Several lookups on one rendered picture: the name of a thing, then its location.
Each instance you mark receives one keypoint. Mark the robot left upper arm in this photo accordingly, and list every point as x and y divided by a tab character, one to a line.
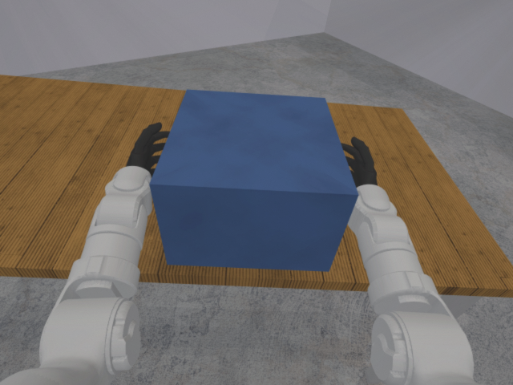
87	341

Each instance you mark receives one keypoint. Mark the robot left hand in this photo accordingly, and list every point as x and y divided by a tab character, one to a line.
141	154

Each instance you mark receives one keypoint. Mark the left robot forearm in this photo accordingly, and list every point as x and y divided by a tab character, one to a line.
108	267

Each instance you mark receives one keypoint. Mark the table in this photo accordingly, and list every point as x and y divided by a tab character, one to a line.
62	142

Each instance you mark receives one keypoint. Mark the right robot forearm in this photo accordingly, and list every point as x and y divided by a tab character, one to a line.
397	282

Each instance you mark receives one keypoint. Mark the robot right hand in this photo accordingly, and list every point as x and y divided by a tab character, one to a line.
362	164

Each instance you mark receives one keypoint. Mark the carton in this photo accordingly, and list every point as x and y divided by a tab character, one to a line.
252	181

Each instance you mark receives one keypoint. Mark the robot right upper arm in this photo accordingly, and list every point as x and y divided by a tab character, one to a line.
413	348

